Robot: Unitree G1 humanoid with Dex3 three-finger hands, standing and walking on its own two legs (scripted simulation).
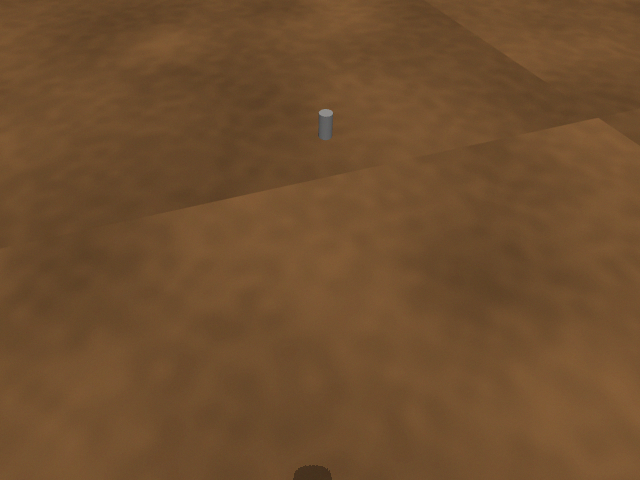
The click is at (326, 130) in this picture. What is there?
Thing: squat round
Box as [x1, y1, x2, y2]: [319, 109, 332, 139]
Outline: 322,109 319,111 319,137 322,139 328,139 331,137 332,111 328,109
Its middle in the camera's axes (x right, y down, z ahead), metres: +0.04 -0.63 +2.12
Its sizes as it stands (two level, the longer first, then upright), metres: 0.075 0.075 0.144
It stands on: the floor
